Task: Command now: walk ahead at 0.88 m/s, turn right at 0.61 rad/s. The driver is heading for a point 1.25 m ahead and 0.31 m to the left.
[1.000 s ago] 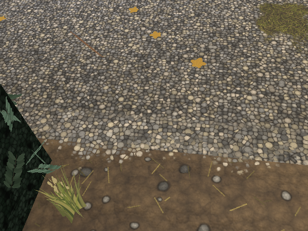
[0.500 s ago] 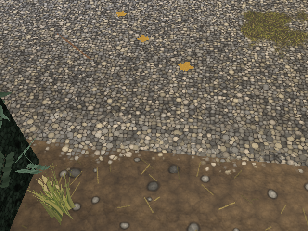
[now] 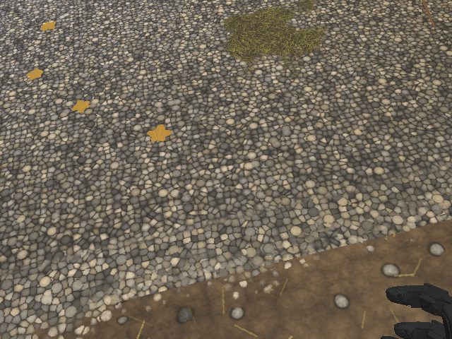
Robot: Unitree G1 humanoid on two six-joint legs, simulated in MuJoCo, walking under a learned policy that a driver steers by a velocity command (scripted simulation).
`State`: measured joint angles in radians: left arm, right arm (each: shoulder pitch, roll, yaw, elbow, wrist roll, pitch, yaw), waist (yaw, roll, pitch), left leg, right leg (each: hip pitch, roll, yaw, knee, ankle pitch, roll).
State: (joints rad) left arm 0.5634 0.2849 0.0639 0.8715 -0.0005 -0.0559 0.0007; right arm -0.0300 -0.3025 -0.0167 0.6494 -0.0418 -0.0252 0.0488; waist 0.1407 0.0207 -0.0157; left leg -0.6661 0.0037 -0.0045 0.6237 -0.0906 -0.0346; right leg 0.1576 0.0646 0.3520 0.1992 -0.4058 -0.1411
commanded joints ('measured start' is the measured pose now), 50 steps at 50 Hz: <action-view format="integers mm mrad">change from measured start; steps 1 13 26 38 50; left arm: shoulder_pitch -48 -470 -210 -262 -364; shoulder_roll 197 36 198 72 123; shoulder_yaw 36 -46 16 -14 -34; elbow -22 -219 -148 -28 -234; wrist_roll -2 68 66 23 64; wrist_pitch -27 -16 -32 -89 -62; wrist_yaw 10 -59 1 4 6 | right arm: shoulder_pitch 14 439 444 53 385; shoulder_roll -110 -44 -77 -3 -206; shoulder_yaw -32 -40 -53 -12 -101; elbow -76 186 115 -32 97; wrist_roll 3 26 65 16 23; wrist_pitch -37 -93 -65 17 1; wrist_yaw -20 -45 -46 45 -56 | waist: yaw -119 -122 -29 -171 -148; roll -164 64 -184 -44 -113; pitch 2 149 -200 155 43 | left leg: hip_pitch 382 508 -113 14 652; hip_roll -99 216 30 61 159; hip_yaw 88 -375 -86 140 -620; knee -54 -526 794 236 -389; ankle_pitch -73 -322 -216 126 -162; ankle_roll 69 277 160 170 427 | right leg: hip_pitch -191 -989 90 -268 -941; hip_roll -184 -161 -493 -242 -157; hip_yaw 40 -250 320 -613 -255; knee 171 939 78 -97 1211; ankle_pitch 1087 127 -298 701 39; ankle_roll -37 63 5 107 172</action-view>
